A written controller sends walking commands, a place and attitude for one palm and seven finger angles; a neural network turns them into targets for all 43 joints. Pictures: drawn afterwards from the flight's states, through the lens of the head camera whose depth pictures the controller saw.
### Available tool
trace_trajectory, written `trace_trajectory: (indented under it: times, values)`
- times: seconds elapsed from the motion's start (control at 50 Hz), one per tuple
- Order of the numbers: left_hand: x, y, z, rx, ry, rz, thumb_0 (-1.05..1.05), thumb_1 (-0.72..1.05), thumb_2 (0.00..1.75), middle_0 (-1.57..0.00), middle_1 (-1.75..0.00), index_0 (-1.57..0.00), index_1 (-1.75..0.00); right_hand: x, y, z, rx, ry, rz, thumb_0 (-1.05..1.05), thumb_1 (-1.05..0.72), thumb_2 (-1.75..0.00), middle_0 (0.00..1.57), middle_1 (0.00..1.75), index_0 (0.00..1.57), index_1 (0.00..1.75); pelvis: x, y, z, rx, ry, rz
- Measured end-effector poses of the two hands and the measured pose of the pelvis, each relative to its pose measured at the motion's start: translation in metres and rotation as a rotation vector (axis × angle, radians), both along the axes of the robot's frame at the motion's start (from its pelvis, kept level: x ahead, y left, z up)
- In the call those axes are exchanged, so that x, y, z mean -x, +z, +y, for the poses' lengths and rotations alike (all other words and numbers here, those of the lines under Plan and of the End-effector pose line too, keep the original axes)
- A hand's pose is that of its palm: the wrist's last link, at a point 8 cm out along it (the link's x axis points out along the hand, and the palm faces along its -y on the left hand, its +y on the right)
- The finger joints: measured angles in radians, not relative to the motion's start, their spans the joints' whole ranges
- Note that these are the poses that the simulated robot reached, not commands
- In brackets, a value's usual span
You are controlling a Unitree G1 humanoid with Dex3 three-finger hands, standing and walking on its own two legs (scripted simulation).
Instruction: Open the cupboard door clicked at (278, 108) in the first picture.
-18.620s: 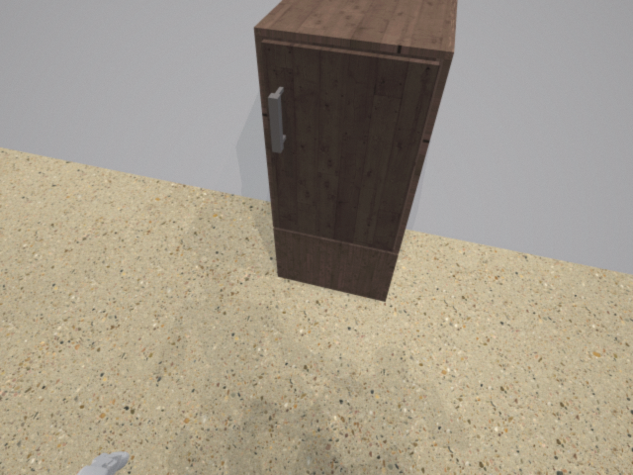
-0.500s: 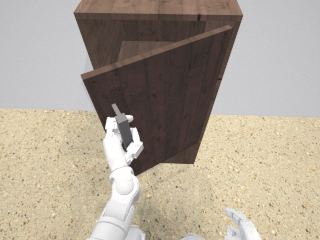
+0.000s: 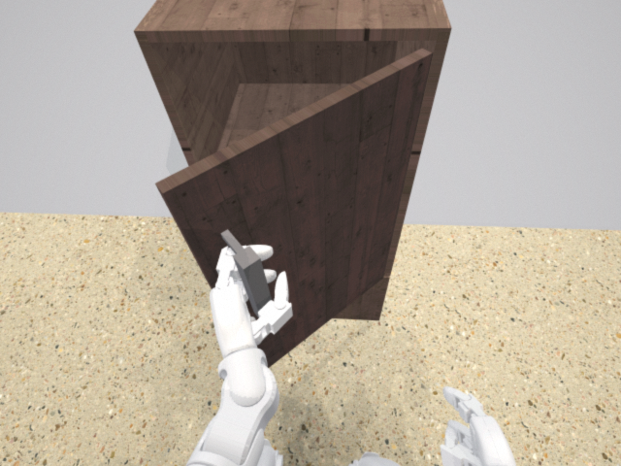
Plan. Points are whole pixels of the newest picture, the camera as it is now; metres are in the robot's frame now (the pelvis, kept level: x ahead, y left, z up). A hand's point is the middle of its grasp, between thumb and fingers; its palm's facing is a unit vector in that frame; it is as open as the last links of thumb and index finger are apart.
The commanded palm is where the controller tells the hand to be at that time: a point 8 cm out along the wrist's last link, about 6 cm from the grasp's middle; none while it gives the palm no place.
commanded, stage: open thumb and fingers to let go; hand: left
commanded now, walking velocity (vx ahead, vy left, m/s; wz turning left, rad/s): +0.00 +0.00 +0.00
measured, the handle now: (248, 277) +0.35 +0.10 +0.04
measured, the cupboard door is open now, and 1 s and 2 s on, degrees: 43 48 47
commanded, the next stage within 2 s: slide the hand sideways off the handle in 0.62 s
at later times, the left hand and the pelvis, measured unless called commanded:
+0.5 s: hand (276, 304) +0.31 +0.06 +0.04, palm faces +0.26 -0.96 -0.04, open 14.4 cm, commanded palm +0.26 +0.09 +0.04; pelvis +0.01 +0.01 +0.00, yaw -1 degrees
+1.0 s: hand (283, 341) +0.26 +0.04 +0.04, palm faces -0.20 -0.98 +0.04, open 16.3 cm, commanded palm +0.25 +0.10 +0.04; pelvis -0.01 +0.04 -0.01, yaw -2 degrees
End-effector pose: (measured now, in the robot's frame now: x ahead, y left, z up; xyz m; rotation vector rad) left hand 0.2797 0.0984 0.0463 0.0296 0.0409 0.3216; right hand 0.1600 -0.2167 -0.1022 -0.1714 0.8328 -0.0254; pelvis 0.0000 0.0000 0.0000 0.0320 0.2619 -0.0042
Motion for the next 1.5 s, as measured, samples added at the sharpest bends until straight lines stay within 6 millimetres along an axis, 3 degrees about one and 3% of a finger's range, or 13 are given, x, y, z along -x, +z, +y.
trace_trajectory:
  times: [0.1,0.3,0.44,0.56,0.76,0.88,0.94,1.02,1.18,1.5]
  values:
    - [0.001,0.000,0.000,-0.006,-0.004,0.005,0.00,0.35,0.66,-0.36,-1.29,-0.37,-1.29,0.003,-0.004,-0.001,-0.010,-0.004,0.020,0.01,-0.91,-0.89,0.20,0.30,0.20,0.30,-0.003,0.000,-0.001,-0.004,0.001,0.008]
    - [0.002,-0.003,0.002,0.001,-0.021,0.011,0.00,-0.23,0.42,-0.32,-1.22,-0.32,-1.22,0.010,-0.007,0.000,-0.004,-0.021,0.043,0.01,-0.91,-0.89,0.20,0.30,0.20,0.30,-0.005,0.000,0.002,-0.001,-0.001,0.014]
    - [0.002,-0.003,0.003,0.001,-0.044,0.009,-0.01,-0.43,0.33,-0.28,-1.05,-0.30,-1.05,0.009,-0.003,0.005,0.002,-0.028,0.031,0.01,-0.91,-0.89,0.20,0.30,0.20,0.30,-0.005,0.000,0.009,0.006,-0.005,0.013]
    - [0.002,-0.003,0.003,0.001,-0.071,0.012,-0.01,-0.48,0.31,-0.26,-0.82,-0.28,-0.82,0.006,0.001,0.013,-0.001,-0.025,0.007,0.01,-0.91,-0.89,0.20,0.30,0.20,0.30,-0.005,0.000,0.014,0.012,-0.010,0.008]
    - [0.005,-0.003,0.007,-0.005,-0.104,0.010,-0.01,-0.50,0.30,-0.38,-0.58,-0.37,-0.63,0.002,0.003,0.027,-0.012,0.001,-0.021,0.01,-0.90,-0.89,0.20,0.30,0.20,0.30,0.001,-0.003,0.023,0.023,-0.008,-0.002]
    - [0.017,-0.005,0.012,-0.044,-0.469,-0.047,-0.01,-0.50,0.30,-0.29,-0.43,-0.22,-0.47,0.011,-0.001,0.027,-0.011,-0.007,-0.015,0.01,-0.90,-0.89,0.20,0.30,0.21,0.30,0.008,-0.009,0.030,0.027,0.000,-0.004]
    - [0.024,-0.005,0.007,0.013,-0.552,-0.042,-0.02,-0.50,0.30,-0.24,-0.38,-0.17,-0.40,0.018,-0.002,0.027,-0.016,-0.039,-0.018,0.01,-0.90,-0.89,0.20,0.30,0.21,0.30,0.010,-0.009,0.036,0.034,-0.008,-0.016]
    - [0.027,-0.003,0.000,0.085,-0.509,-0.028,-0.02,-0.51,0.30,-0.20,-0.34,-0.15,-0.35,0.027,0.001,0.030,-0.014,-0.061,-0.014,0.01,-0.91,-0.89,0.20,0.30,0.20,0.30,0.011,-0.007,0.042,0.030,-0.025,-0.021]
    - [0.040,0.001,0.004,0.038,-0.455,-0.069,-0.02,-0.50,0.30,-0.17,-0.31,-0.17,-0.32,0.030,0.005,0.035,-0.021,-0.061,-0.018,0.01,-0.90,-0.89,0.20,0.30,0.20,0.30,0.010,-0.011,0.044,0.024,-0.043,-0.016]
    - [0.070,0.002,0.041,0.050,-0.435,-0.033,-0.02,-0.50,0.30,-0.19,-0.32,-0.20,-0.33,-0.003,0.018,0.037,-0.009,-0.030,-0.096,0.01,-0.90,-0.89,0.20,0.30,0.20,0.30,0.003,-0.010,0.039,0.031,-0.034,-0.018]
